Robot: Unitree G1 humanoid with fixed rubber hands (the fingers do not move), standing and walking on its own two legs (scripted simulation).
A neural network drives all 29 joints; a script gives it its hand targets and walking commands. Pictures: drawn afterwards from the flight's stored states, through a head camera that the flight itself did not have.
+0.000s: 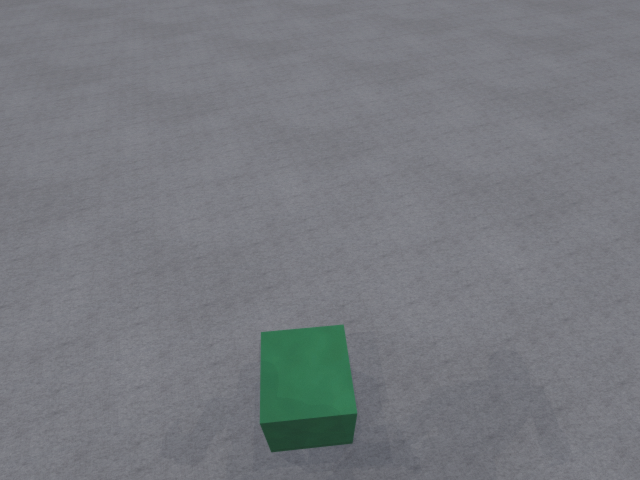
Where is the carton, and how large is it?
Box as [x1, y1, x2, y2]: [260, 325, 356, 451]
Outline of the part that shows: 343,325 261,332 260,424 271,451 352,442 356,418 356,408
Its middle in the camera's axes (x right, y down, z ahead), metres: -0.04 +0.44 +1.11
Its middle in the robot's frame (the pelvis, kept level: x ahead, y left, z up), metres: +0.49 +0.05 -0.64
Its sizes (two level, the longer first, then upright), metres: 0.247 0.238 0.256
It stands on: the floor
